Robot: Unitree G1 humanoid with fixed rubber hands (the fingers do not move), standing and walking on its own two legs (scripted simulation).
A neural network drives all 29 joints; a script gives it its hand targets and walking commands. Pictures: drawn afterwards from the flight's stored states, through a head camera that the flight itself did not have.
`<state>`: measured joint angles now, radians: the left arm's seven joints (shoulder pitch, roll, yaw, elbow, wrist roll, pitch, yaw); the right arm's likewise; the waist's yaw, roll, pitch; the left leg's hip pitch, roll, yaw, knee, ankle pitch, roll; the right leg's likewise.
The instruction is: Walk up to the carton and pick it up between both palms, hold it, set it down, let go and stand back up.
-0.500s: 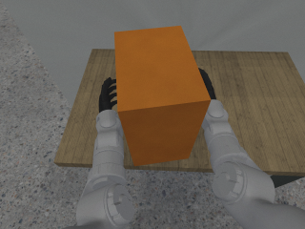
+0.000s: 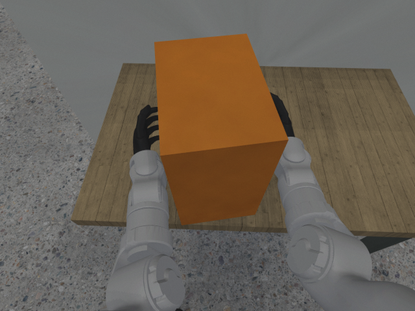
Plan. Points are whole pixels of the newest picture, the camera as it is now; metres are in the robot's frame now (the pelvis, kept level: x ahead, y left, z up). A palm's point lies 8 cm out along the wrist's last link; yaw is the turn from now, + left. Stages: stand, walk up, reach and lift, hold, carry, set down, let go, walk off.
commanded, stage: set down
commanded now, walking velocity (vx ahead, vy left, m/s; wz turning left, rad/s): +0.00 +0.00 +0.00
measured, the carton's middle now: (210, 139) +0.44 +0.05 +0.03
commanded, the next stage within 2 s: none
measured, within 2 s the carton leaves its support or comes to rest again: neither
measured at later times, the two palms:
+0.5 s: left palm (144, 144) +0.41 +0.18 +0.04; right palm (281, 128) +0.46 -0.10 +0.04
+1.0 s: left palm (139, 118) +0.43 +0.18 +0.10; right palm (308, 95) +0.49 -0.14 +0.11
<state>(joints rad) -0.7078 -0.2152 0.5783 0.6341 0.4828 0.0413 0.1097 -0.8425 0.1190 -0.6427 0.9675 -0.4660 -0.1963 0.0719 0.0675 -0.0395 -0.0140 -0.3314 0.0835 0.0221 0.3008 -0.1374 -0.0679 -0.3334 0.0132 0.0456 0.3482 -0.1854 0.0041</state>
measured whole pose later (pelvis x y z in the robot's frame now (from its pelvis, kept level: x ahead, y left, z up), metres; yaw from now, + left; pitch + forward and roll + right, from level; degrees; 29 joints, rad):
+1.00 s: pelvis -0.02 +0.00 -0.01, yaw -1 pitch +23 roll +0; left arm -0.92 0.06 0.22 0.75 -0.09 0.24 0.20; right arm -1.09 -0.35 0.09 0.98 0.31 0.10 -0.02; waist 0.15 0.05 -0.18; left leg -0.66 0.11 0.02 0.38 -0.11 -0.07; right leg -0.65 0.04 0.05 0.40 -0.13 0.00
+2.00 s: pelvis -0.02 -0.01 +0.00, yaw +1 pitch +12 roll +0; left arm -0.72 0.17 0.15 0.21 -0.19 0.65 0.18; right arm -0.93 -0.48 0.15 0.69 0.51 0.27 -0.03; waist 0.11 0.04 -0.05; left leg -0.43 0.10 -0.02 0.33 -0.11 -0.09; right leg -0.42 0.03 0.01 0.38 -0.17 -0.01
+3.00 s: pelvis -0.03 -0.01 +0.00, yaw -1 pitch +1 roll +1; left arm -0.13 0.00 0.07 -0.06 -0.07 0.46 0.20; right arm -0.25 -0.28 0.06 0.30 0.28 0.08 -0.06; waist 0.06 0.02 0.08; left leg -0.18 0.09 0.04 0.29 -0.12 -0.08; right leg -0.22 0.02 0.07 0.40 -0.20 -0.01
